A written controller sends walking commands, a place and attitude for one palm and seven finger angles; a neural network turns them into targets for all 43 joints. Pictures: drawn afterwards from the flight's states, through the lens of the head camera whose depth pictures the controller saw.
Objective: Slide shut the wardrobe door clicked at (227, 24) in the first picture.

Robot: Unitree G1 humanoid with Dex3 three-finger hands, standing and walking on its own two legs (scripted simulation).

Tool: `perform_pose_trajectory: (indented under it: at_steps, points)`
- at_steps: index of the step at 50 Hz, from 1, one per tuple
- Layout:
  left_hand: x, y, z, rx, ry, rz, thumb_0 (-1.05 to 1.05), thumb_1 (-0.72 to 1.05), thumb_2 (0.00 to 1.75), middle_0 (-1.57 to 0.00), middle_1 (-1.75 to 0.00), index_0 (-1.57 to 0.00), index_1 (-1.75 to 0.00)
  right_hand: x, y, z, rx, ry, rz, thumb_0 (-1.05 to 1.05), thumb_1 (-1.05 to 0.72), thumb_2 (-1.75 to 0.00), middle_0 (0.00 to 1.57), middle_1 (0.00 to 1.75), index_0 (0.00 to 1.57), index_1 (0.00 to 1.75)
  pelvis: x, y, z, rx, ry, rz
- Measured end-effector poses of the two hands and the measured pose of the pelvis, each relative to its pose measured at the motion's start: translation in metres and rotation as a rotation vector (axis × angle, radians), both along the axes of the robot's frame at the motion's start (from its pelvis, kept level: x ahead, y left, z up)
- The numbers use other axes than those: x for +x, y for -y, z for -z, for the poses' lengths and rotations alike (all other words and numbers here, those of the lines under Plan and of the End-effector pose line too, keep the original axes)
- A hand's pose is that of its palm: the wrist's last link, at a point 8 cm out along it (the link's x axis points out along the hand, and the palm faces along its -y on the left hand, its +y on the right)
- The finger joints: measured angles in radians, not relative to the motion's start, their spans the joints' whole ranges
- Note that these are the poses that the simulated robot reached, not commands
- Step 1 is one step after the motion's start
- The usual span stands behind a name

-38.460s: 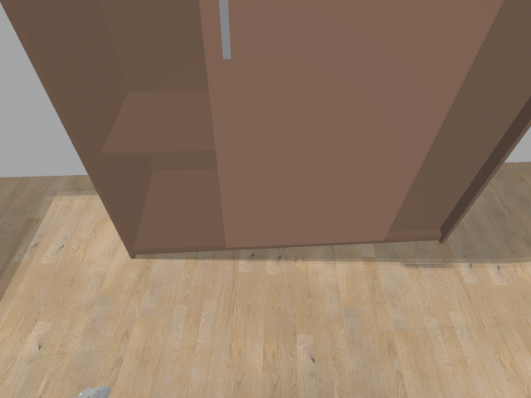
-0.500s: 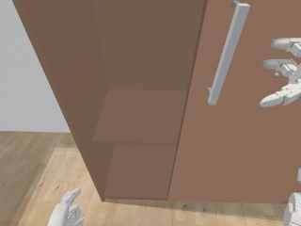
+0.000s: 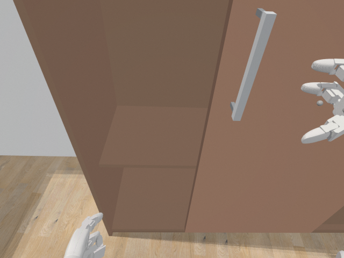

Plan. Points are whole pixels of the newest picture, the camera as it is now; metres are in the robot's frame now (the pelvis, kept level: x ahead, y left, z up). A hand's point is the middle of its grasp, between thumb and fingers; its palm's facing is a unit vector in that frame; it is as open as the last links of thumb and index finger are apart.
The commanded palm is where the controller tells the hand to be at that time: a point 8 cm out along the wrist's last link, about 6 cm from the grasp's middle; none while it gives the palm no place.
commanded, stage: slip the hand off the handle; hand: right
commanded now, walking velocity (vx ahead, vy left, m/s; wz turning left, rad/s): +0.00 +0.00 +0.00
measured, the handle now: (247, 70) +0.45 -0.15 +0.27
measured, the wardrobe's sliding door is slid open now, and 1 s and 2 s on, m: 0.41 0.41 0.41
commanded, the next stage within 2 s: draw the hand back to the body in 0.64 s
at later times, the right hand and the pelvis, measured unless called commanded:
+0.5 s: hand out of the picture +0.26 -0.27 +0.27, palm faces +0.16 +0.97 -0.16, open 14.7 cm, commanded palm +0.24 -0.31 +0.27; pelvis -0.02 +0.03 -0.01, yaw -1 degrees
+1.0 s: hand out of the picture +0.25 -0.27 +0.25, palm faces +0.05 +0.99 -0.14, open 14.7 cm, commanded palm +0.21 -0.31 +0.25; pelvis -0.02 +0.00 +0.00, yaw +0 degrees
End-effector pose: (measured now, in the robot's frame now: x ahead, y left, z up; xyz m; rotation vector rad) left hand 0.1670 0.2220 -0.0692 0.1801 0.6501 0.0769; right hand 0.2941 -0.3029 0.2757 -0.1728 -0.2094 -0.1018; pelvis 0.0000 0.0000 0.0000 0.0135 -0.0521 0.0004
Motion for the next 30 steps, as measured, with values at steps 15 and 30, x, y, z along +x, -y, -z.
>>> perform_pose_trajectory:
  at_steps: [15,30]
  points:
    - [0.008,-0.029,-0.015,0.025,0.105,0.007,0.01,0.9,0.89,-0.2,-0.3,-0.2,-0.3,-0.053,0.006,-0.006,-0.021,0.014,0.002,-0.01,0.56,-0.2,0.26,1.15,0.25,1.15,-0.014,-0.021,0.003,0.004,0.027,0.011]
    - [-0.01,-0.036,-0.006,0.036,0.097,0.001,0.01,0.9,0.89,-0.2,-0.3,-0.2,-0.3,-0.055,0.013,-0.002,-0.006,0.004,0.015,-0.01,0.56,-0.2,0.26,1.15,0.25,1.15,-0.027,-0.026,0.006,0.015,0.034,0.025]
